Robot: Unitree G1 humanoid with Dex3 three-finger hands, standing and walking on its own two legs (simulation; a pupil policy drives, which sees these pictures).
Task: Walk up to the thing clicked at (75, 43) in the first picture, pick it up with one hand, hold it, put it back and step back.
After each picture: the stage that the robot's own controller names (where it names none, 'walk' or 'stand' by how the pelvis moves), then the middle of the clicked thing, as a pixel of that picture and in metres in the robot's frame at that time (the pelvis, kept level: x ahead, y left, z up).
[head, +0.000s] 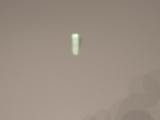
stand; (75, 44) +1.36 +0.09 -0.65
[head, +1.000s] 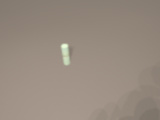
walk; (65, 54) +1.24 +0.26 -0.64
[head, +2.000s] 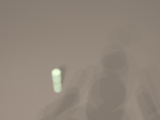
walk; (57, 81) +0.81 +0.22 -0.63
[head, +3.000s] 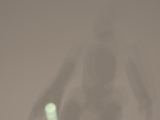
walk; (51, 115) +0.50 +0.19 -0.64
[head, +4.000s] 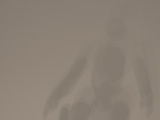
stand; out of the picture +0.40 +0.18 -0.65
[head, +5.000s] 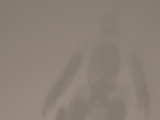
stand; out of the picture +0.38 +0.19 -0.66
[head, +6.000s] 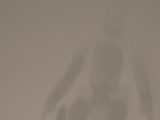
stand; out of the picture +0.39 +0.19 -0.66
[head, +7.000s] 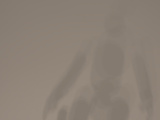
stand; out of the picture +0.38 +0.19 -0.66
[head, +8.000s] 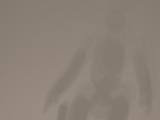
go down; out of the picture +0.39 +0.19 -0.66
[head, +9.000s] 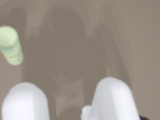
go down; (11, 49) +0.47 +0.23 -0.24
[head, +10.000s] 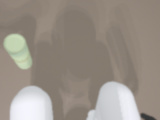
close in; (20, 54) +0.47 +0.22 -0.26
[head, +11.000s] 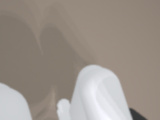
close in; out of the picture +0.45 +0.27 -0.16
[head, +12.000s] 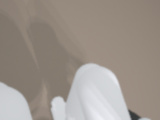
lift; out of the picture +0.44 +0.28 -0.16
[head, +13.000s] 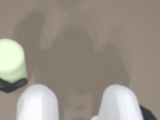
lift; (12, 68) +0.35 +0.24 -0.02
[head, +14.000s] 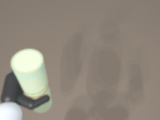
hold; (36, 86) +0.31 +0.15 +0.09
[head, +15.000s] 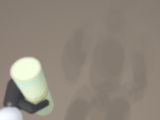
hold; (36, 91) +0.31 +0.16 +0.05
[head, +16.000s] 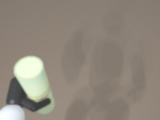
hold; (38, 90) +0.32 +0.15 +0.05
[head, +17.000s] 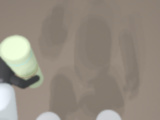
crouch; (26, 67) +0.40 +0.18 -0.02
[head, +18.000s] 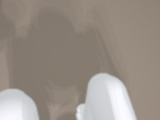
lower; out of the picture +0.48 +0.25 -0.07
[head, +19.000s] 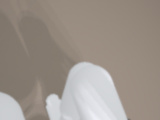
lower; out of the picture +0.46 +0.28 -0.17
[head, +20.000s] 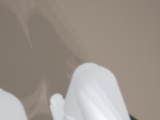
lower; out of the picture +0.45 +0.29 -0.16
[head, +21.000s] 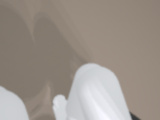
lower; out of the picture +0.44 +0.28 -0.16
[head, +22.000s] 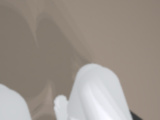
rest; out of the picture +0.43 +0.28 -0.16
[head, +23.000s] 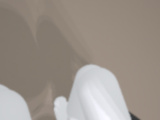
open; out of the picture +0.44 +0.26 -0.17
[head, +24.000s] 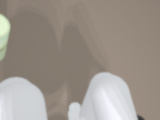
stand; out of the picture +0.45 +0.24 -0.19
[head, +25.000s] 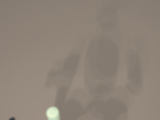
stand; (54, 118) +0.41 +0.16 -0.56
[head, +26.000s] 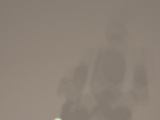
stand; out of the picture +0.41 +0.16 -0.60
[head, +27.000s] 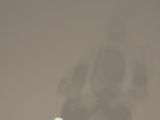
stand; out of the picture +0.41 +0.15 -0.60
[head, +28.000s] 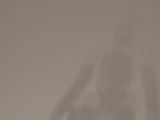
stand; out of the picture +0.43 +0.15 -0.65
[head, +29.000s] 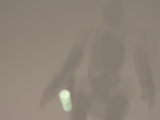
walk; (66, 101) +0.52 +0.16 -0.64
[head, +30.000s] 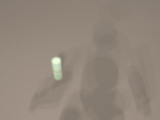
walk; (57, 69) +0.80 +0.18 -0.64
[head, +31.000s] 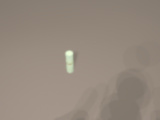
stand; (69, 62) +1.05 +0.16 -0.64
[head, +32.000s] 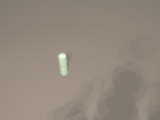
stand; (63, 64) +1.04 +0.19 -0.66
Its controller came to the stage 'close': yes
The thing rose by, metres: 0.69
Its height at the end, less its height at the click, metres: +0.00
